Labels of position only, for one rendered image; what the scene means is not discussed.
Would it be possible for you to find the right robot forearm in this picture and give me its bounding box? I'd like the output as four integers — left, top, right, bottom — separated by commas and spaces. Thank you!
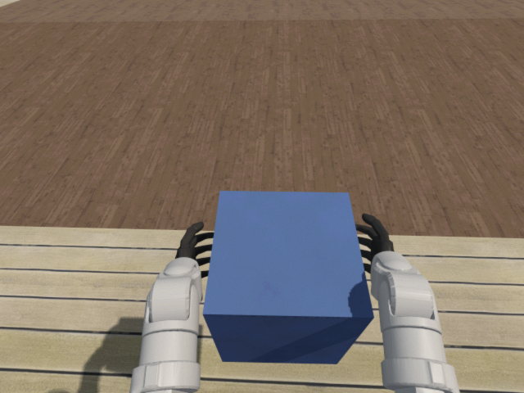
370, 251, 460, 393

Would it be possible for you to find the carton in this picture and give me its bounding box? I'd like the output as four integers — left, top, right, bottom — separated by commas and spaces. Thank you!
203, 191, 374, 364

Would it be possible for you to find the robot left hand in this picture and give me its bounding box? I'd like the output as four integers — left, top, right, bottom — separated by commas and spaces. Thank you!
175, 222, 214, 278

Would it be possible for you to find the left robot forearm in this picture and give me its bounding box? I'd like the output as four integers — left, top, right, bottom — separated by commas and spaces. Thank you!
129, 257, 203, 393

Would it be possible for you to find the robot right hand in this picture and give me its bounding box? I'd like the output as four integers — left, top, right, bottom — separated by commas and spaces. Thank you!
355, 214, 394, 273

